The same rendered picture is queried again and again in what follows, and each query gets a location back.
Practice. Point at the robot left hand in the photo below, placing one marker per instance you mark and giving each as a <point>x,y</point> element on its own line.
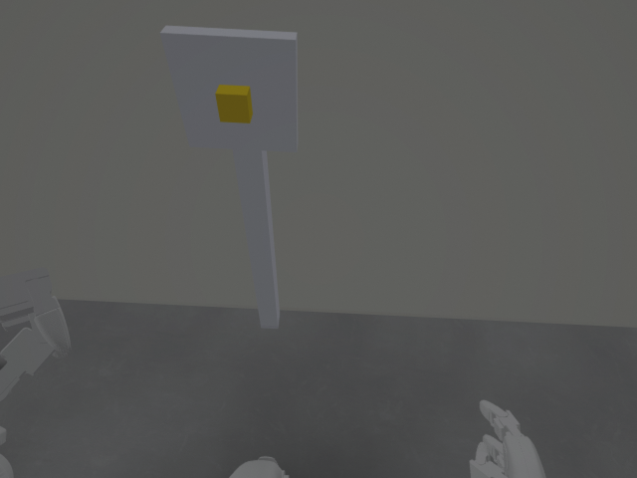
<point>25,299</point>

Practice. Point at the robot right hand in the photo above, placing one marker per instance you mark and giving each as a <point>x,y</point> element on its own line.
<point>516,456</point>

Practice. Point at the panel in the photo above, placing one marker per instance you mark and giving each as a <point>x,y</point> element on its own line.
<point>201,59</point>

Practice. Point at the button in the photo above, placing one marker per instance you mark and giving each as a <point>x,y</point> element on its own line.
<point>234,103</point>

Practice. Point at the left robot shin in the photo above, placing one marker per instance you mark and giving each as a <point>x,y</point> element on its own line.
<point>268,459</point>

